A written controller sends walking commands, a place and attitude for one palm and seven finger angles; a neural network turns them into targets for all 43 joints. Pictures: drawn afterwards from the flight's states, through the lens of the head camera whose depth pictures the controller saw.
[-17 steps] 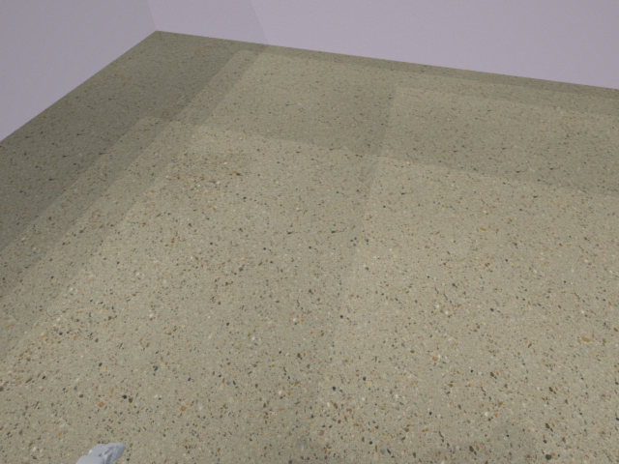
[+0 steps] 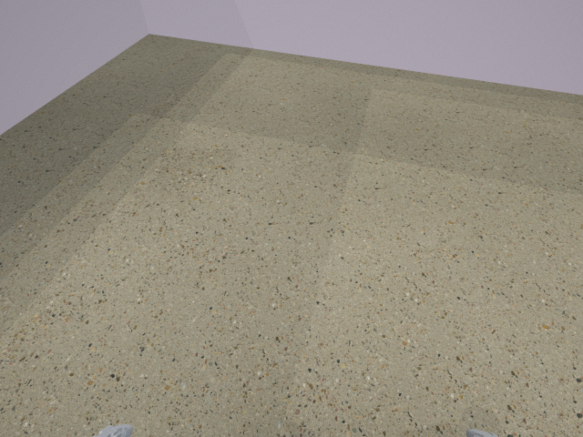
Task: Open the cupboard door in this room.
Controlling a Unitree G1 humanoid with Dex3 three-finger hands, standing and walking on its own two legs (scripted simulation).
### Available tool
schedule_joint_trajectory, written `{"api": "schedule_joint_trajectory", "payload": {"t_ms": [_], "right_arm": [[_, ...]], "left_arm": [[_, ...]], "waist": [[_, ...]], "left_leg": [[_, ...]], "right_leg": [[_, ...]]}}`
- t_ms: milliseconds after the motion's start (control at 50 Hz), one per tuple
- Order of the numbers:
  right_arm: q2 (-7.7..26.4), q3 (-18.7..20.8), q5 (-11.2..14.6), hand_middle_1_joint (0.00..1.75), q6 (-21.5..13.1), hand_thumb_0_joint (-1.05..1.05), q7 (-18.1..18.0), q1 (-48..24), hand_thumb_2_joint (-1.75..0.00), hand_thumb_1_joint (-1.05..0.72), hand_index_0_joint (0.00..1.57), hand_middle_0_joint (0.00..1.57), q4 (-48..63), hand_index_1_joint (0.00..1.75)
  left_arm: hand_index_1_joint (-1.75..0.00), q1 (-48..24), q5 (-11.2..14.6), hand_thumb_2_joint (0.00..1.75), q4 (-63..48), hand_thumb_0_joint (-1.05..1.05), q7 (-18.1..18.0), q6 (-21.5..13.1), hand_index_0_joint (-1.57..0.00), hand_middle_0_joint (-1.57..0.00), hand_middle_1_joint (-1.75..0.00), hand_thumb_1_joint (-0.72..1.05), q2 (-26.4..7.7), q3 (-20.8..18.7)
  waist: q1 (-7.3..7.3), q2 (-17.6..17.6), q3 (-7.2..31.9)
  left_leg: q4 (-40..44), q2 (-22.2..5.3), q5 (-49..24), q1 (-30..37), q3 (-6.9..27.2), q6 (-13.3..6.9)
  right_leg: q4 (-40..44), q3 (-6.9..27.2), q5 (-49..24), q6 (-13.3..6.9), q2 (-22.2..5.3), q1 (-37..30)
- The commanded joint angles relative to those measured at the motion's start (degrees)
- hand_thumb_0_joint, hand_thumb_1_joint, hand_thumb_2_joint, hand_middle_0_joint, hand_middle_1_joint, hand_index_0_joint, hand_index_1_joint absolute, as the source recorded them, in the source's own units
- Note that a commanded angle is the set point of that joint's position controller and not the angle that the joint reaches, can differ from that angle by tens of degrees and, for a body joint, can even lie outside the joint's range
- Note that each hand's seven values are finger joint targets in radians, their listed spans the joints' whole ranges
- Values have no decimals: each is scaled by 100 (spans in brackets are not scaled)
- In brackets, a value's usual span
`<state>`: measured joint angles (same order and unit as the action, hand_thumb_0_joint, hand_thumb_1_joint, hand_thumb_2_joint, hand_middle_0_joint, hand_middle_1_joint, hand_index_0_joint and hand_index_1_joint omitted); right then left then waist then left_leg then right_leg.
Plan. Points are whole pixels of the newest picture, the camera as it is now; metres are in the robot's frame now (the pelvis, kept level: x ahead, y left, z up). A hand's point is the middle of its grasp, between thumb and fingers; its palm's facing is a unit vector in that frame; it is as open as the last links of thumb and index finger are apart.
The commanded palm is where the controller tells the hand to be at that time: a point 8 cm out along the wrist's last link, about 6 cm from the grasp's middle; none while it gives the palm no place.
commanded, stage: stand and wait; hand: left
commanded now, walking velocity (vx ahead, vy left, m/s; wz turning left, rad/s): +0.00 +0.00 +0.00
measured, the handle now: out of the picture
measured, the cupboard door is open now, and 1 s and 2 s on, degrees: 0 0 0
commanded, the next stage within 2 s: turn or walk to find it in 0.56 s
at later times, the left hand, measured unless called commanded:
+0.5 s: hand out of the picture +0.06 +0.25 -0.15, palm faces -0.03 -0.94 -0.35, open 7.4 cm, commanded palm none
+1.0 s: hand out of the picture +0.00 +0.22 -0.19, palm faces +0.08 -0.97 -0.24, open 7.4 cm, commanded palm none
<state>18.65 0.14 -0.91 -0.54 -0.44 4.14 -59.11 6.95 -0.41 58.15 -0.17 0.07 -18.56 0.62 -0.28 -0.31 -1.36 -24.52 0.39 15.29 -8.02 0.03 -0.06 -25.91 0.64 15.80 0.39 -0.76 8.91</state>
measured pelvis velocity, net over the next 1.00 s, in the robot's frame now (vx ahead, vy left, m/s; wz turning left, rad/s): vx -0.05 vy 0.01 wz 0.09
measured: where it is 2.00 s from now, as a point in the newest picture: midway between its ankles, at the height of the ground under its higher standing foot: outside the picture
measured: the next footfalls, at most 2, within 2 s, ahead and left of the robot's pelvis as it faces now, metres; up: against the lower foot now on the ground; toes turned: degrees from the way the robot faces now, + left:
right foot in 1.26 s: -0.02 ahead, -0.13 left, +0.00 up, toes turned +13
left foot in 1.62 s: -0.11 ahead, +0.12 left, +0.00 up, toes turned +28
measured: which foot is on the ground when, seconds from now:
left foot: down 0.00-1.00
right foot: down 0.00-0.94, up 0.96-1.00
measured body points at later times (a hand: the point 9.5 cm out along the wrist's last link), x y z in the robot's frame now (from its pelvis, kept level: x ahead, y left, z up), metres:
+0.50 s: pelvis -0.02 -0.01 +0.00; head -0.02 -0.01 +0.45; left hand +0.06 +0.29 -0.12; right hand +0.05 -0.31 -0.13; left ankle -0.02 +0.12 -0.74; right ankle -0.02 -0.12 -0.74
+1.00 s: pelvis -0.05 +0.01 -0.01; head -0.02 +0.03 +0.44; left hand +0.00 +0.27 -0.17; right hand +0.02 -0.23 -0.15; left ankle -0.02 +0.12 -0.74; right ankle -0.03 -0.12 -0.72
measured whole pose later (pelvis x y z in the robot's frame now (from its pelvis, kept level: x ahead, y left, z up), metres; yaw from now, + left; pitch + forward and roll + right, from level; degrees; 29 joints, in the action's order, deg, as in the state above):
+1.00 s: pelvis -0.05 +0.01 -0.01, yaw +5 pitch -1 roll +0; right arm 11.7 1.1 -1.0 2.0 0.3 12.5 -57.3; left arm 11.0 -0.6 55.7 -1.5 3.6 -14.3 -0.7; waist 0.8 -2.2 -3.4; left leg -34.7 3.6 15.6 -18.2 4.0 -1.7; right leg -43.7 -1.8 25.2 1.6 -2.7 19.2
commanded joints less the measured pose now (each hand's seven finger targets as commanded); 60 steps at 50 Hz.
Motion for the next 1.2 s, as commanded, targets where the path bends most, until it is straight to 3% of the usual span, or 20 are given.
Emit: {"api": "schedule_joint_trajectory", "payload": {"t_ms": [0, 420, 580, 620, 680, 720, 780, 840, 860, 880, 900, 920, 940, 960, 980, 1020, 1060, 1120, 1180], "right_arm": [[1211, 270, 10, 30, -161, 0, -75, -228, -90, -90, 20, 20, 331, 30], [1309, 209, 36, 30, -152, 0, -41, -43, -90, -90, 20, 20, -52, 30], [1305, 215, 33, 30, -155, 0, -28, -10, -90, -90, 20, 20, -73, 30], [1139, 193, 25, 30, -116, 0, -17, 41, -90, -90, 20, 20, -48, 30], [670, 129, 15, 30, 5, 0, 2, 260, -90, -90, 20, 20, 17, 30], [534, 129, 5, 30, 89, 0, 11, 375, -90, -90, 20, 20, 98, 30], [476, 199, 7, 30, 164, 0, 23, 553, -90, -90, 20, 20, 246, 30], [408, 282, 17, 30, 206, 0, 33, 788, -90, -90, 20, 20, 378, 30], [357, 296, 21, 30, 199, 0, 41, 884, -90, -90, 20, 20, 395, 30], [364, 318, 11, 30, 196, 0, 52, 970, -90, -90, 20, 20, 418, 30], [482, 344, -20, 30, 181, 0, 67, 1022, -90, -90, 20, 20, 454, 30], [704, 393, -62, 30, 147, 0, 48, 1095, -90, -90, 20, 20, 510, 30], [786, 442, -29, 30, 112, 0, 8, 1189, -90, -90, 20, 20, 557, 30], [752, 455, -24, 30, 100, 0, -43, 1202, -90, -90, 20, 20, 564, 30], [711, 453, -25, 30, 101, 0, -74, 1134, -90, -90, 20, 20, 592, 30], [620, 471, -36, 30, 115, 0, -102, 1060, -90, -90, 20, 20, 650, 30], [581, 503, -46, 30, 135, 0, -112, 1131, -90, -90, 20, 20, 675, 30], [548, 555, -53, 30, 193, 0, -95, 1252, -90, -90, 20, 20, 670, 30], [512, 604, -39, 30, 248, 0, -52, 1040, -90, -90, 20, 20, 774, 30]], "left_arm": [[-30, -230, -12, 90, -327, 0, -77, -157, -20, -20, -30, 90, -1272, -288], [-30, -238, -13, 90, 5, 0, -35, -155, -20, -20, -30, 90, -1323, -256], [-30, -234, -14, 90, -5, 0, -45, -149, -20, -20, -30, 90, -1324, -275], [-30, -129, -10, 90, -14, 0, -64, -101, -20, -20, -30, 90, -1165, -265], [-30, 136, -14, 90, -52, 0, -116, 17, -20, -20, -30, 90, -776, -218], [-30, 250, -21, 90, -125, 0, -140, 78, -20, -20, -30, 90, -720, -225], [-30, 325, -38, 90, -327, 0, -162, 108, -20, -20, -30, 90, -830, -298], [-30, 245, -68, 90, -568, 0, -190, 125, -20, -20, -30, 90, -846, -343], [-30, 182, -76, 90, -636, 0, -199, 129, -20, -20, -30, 90, -807, -356], [-30, 132, -77, 90, -709, 0, -197, 150, -20, -20, -30, 90, -748, -360], [-30, 91, -68, 90, -780, 0, -187, 179, -20, -20, -30, 90, -581, -354], [-30, 42, -37, 90, -841, 0, -186, 194, -20, -20, -30, 90, -364, -330], [-30, 46, -46, 90, -930, 0, -199, 171, -20, -20, -30, 90, -325, -328], [-30, 100, -55, 90, -911, 0, -210, 161, -20, -20, -30, 90, -317, -358], [-30, 179, -43, 90, -871, 0, -200, 148, -20, -20, -30, 90, -255, -377], [-30, 279, -13, 90, -837, 0, -174, 132, -20, -20, -30, 90, -71, -366], [-30, 309, 6, 90, -863, 0, -158, 127, -20, -20, -30, 90, 57, -358], [-30, 380, 21, 90, -895, 0, -166, 138, -20, -20, -30, 90, 135, -376], [-30, 846, 33, 90, -803, 0, -182, 131, -20, -20, -30, 90, 110, -414]], "waist": [[21, 8, 585], [23, -107, 278], [18, -2, 282], [4, 30, 317], [-19, -61, 250], [-21, -245, 139], [10, -567, 231], [92, -796, 274], [153, -689, 260], [192, -408, 230], [226, 307, 127], [269, 1206, 13], [253, 1453, 30], [210, 1194, 131], [146, 1022, 270], [123, 859, 480], [157, 817, 595], [211, 931, 596], [11, 912, 607]], "left_leg": [[249, -674, -1835, 238, 432, -195], [640, -706, -946, 80, 529, -167], [605, -698, -1117, -20, 600, -171], [465, -683, -1250, -116, 607, -163], [167, -604, -1236, -487, 611, -109], [-98, -486, -1032, -749, 554, -52], [-749, -289, -750, -862, 400, -15], [-1226, -218, -346, -862, 285, 0], [-1048, -270, -417, -766, 309, -13], [-761, -377, -687, -661, 547, -83], [-291, -651, -952, -736, 1245, -275], [558, -1284, -1073, -880, 2523, -703], [893, -1613, -1614, -733, 3147, -1126], [785, -1626, -1991, -552, 3186, -1294], [610, -1520, -2162, -381, 2932, -1293], [415, -1259, -2311, -201, 2550, -1202], [357, -1161, -2377, -83, 2540, -1180], [444, -1024, -1986, -170, 2689, -1084], [358, -762, -1239, -735, 2598, -820]], "right_leg": [[318, 469, -1920, -246, -632, -172], [776, 600, -918, -229, -620, -40], [684, 521, -985, -206, -627, -79], [540, 446, -1055, -168, -662, -86], [374, 394, -965, -97, -758, -39], [379, 464, -769, -136, -905, 99], [466, 676, -654, -388, -1299, 313], [315, 637, -832, -599, -1574, 539], [116, 509, -837, -568, -1551, 673], [-180, 214, -500, -401, -1323, 899], [-780, -180, 66, -132, -829, 1142], [-1783, -563, 772, 158, -139, 1341], [-2663, -262, 1611, 164, -26, 1634], [-3138, 52, 1674, 131, -110, 1799], [-3286, 159, 1546, 138, -145, 1859], [-3018, 86, 1374, 187, -106, 1737], [-2536, 26, 1345, 210, -7, 1574], [-1906, -30, 1223, 196, 128, 1228], [-690, -99, 575, 174, 212, 317]]}}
